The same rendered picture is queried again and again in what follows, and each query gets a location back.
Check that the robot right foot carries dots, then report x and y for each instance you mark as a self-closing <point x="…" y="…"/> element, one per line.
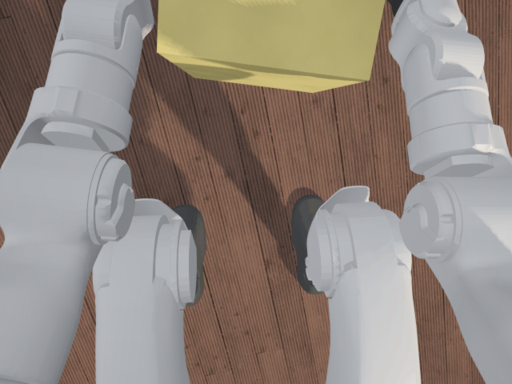
<point x="302" y="216"/>

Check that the left robot forearm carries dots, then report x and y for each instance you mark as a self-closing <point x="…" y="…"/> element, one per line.
<point x="94" y="66"/>

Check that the robot left upper arm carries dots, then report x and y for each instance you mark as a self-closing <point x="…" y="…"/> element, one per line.
<point x="58" y="207"/>

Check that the robot right upper arm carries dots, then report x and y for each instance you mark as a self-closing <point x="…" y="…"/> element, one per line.
<point x="462" y="227"/>

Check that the robot left shin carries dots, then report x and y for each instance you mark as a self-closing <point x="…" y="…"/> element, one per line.
<point x="143" y="206"/>

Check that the right robot forearm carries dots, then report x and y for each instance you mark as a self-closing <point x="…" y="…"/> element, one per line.
<point x="447" y="98"/>

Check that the carton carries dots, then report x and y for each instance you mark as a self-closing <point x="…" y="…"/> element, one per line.
<point x="302" y="45"/>

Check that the robot right hand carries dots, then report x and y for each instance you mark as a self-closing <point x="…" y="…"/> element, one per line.
<point x="395" y="5"/>

